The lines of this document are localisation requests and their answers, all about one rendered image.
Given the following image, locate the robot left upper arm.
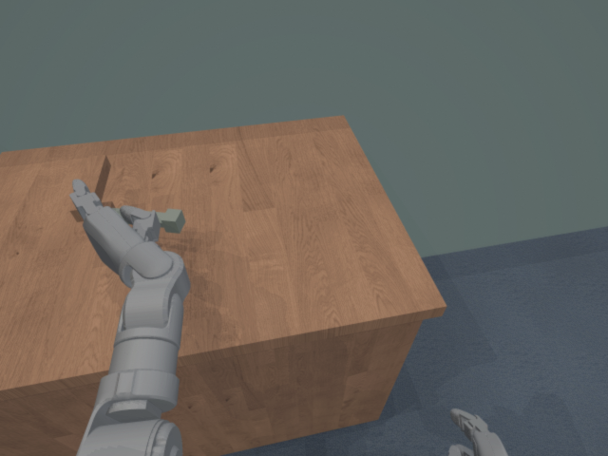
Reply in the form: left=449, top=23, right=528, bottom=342
left=79, top=419, right=182, bottom=456

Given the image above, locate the robot left forearm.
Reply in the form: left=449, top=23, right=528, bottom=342
left=76, top=241, right=191, bottom=456

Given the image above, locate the robot right hand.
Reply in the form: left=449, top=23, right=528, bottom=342
left=448, top=408, right=508, bottom=456

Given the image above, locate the tap lever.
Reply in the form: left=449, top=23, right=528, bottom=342
left=112, top=208, right=185, bottom=234

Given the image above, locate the counter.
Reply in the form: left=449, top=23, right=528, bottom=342
left=0, top=115, right=447, bottom=456

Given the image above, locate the robot left hand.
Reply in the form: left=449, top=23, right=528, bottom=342
left=69, top=180, right=161, bottom=275

